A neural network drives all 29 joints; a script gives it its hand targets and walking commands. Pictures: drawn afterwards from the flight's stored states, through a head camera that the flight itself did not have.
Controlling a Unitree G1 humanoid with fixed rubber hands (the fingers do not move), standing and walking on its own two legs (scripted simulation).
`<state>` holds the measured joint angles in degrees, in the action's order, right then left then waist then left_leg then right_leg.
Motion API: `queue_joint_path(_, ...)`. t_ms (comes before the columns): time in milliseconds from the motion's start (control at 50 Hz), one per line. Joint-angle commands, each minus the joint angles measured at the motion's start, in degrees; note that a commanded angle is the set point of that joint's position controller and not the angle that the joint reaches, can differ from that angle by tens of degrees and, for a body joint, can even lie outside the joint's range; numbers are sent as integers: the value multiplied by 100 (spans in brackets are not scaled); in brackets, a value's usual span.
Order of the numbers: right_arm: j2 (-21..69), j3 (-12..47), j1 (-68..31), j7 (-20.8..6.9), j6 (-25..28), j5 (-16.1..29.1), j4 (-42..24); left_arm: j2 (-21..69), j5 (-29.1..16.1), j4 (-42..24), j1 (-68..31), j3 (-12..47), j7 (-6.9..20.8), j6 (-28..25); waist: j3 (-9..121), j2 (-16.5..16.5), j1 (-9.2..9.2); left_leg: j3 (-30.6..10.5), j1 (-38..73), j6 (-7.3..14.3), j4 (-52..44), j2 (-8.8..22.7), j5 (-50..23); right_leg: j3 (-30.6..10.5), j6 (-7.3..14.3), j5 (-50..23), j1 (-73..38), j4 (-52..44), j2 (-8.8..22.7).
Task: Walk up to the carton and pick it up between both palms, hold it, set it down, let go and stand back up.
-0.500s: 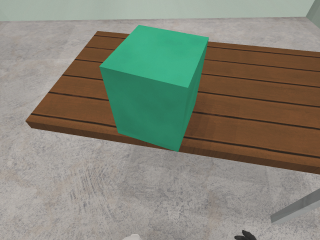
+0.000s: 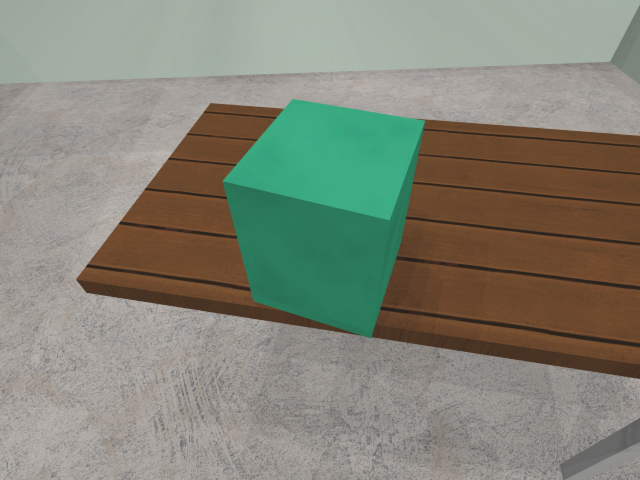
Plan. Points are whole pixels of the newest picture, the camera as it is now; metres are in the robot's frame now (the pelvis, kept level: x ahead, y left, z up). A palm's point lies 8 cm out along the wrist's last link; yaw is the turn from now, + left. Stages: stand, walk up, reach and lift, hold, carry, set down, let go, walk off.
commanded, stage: walk up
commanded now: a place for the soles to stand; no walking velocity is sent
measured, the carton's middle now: (331, 218) +0.49 +0.01 +0.07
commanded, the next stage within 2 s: none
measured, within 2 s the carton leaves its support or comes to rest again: neither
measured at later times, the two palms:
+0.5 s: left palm out of the picture -0.01 +0.25 -0.14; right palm out of the picture +0.02 -0.22 -0.14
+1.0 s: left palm out of the picture +0.15 +0.41 -0.15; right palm out of the picture +0.10 -0.08 -0.16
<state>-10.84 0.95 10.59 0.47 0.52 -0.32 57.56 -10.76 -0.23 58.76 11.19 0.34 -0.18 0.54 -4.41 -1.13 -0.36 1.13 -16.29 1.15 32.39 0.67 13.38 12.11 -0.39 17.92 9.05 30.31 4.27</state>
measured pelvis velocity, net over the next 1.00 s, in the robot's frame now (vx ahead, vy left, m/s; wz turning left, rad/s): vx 0.05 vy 0.15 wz -0.13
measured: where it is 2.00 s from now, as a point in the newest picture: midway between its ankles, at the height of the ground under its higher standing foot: outside the picture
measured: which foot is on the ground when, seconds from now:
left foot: down 0.00-0.44, up 0.46-0.74, down 0.76-1.00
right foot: down 0.00-0.78, up 0.80-1.00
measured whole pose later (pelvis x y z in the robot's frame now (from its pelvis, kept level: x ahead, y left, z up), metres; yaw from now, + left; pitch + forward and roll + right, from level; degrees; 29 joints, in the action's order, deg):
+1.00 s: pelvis +0.05 +0.15 -0.03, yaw -8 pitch -4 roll +1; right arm -9.0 1.0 10.3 0.7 -1.7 -2.1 50.9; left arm -14.7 2.1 48.3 13.8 -5.3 -2.7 0.5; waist -9.3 1.9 0.0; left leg 9.2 -20.7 -0.8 47.1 7.0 21.7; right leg 3.1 1.2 34.7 28.3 67.3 1.0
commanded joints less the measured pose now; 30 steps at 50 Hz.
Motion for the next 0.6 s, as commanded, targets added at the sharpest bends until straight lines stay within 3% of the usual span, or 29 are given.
queue_joint_path(0,-828,-156,-12,48,148,-2,-315,-792,2,-168,201,-139,-56,-98,493,116,-34,-808,-21,363,-774,684,-1410,-856,291,-544,-234,-739,593)
queue_joint_path(60,-830,-144,105,62,133,43,-241,-731,-16,-99,231,-90,-54,-74,498,-40,-3,-871,-106,306,-918,665,-1231,-821,268,-461,-297,-787,546)
queue_joint_path(100,-847,-143,131,60,137,23,-225,-709,45,28,250,-61,-62,-67,424,248,4,-889,-40,288,-933,653,-1011,-787,234,-327,-155,-853,554)
queue_joint_path(160,-886,-145,196,74,119,-16,-150,-761,21,13,183,-50,-76,-60,283,-78,29,-870,-164,256,-1084,560,-734,-789,262,-14,-121,-903,590)
queue_joint_path(200,-859,-147,226,90,126,35,-90,-855,-2,75,263,-75,-90,-34,296,-169,51,-1058,-55,212,-1252,677,-612,-775,185,-58,-93,-823,482)
queue_joint_path(240,-875,-155,143,103,122,30,-26,-724,7,134,347,-48,-102,-29,229,-410,5,-1197,-242,303,-1365,624,-165,-814,188,192,-114,-918,473)
queue_joint_path(300,-775,-118,276,94,85,53,24,-858,-2,178,406,-52,-118,-42,2,-82,93,-1054,-308,215,-1378,594,186,-862,212,434,125,-966,545)
queue_joint_path(320,-835,-118,359,94,77,23,35,-783,22,248,415,-60,-102,-54,90,-49,93,-1331,-307,224,-1542,693,423,-763,207,422,92,-853,406)
queue_joint_path(360,-945,-136,277,101,84,24,51,-775,23,201,397,-23,-86,-77,112,83,25,-1274,-425,271,-1539,650,485,-852,245,420,13,-913,458)
queue_joint_path(380,-987,-135,218,93,74,42,98,-686,20,233,507,-21,-80,-102,95,-102,16,-1181,-365,264,-1507,618,552,-820,214,324,35,-856,478)
queue_joint_path(400,-1433,-387,10,-60,-96,-437,-93,-706,242,205,1621,-173,-256,-172,181,-534,-265,-307,-1133,84,-433,150,1816,-1863,585,1666,-406,-1442,959)
queue_joint_path(420,-1110,-327,-213,-146,-197,-502,-289,-1216,244,323,2065,-355,-399,-143,41,532,-395,5,-2004,-116,820,-76,1841,-3027,998,2964,-738,-2178,1891)
queue_joint_path(440,-1171,-304,-282,-172,-280,-632,-465,-1417,250,211,1936,-456,-558,-126,-259,548,-407,-34,-2646,-285,1702,308,1792,-3742,1357,3301,-572,-2409,2531)
queue_joint_path(460,-1064,-320,-254,-223,-327,-643,-569,-1362,259,121,1603,-520,-626,-173,-578,308,-168,-411,-2807,-278,2198,755,1421,-3778,1418,3050,-232,-2398,2709)
queue_joint_path(480,-894,-301,-220,-276,-322,-651,-643,-1052,277,-6,1288,-478,-661,-242,-588,299,-18,-591,-2924,-313,2209,859,1101,-3523,1314,2207,-454,-2105,2398)
queue_joint_path(500,-861,-341,-235,-253,-328,-569,-726,-1139,333,-157,1187,-540,-694,-340,-455,465,67,-689,-2984,-379,2251,1063,948,-3190,1221,1497,-554,-1967,2318)
queue_joint_path(520,-834,-350,-190,-290,-334,-591,-765,-928,336,-233,1141,-530,-694,-384,-403,417,115,-619,-2813,-450,2351,1041,820,-2962,1133,1496,-396,-1967,2095)
queue_joint_path(540,-871,-374,-247,-315,-337,-576,-797,-858,386,-379,1084,-540,-690,-420,-445,665,156,-610,-2683,-520,2509,1083,906,-2879,1144,1569,-203,-1961,2062)
queue_joint_path(560,-859,-412,-237,-344,-362,-522,-787,-1053,402,-455,922,-620,-679,-429,-467,672,262,-620,-2454,-501,2500,1111,847,-2773,1037,1748,105,-1951,2065)
queue_joint_path(580,-764,-330,-298,-338,-378,-498,-857,-966,390,-580,1031,-622,-642,-430,-370,736,80,-467,-2360,-462,2199,1116,856,-2545,1052,1487,48,-1882,1861)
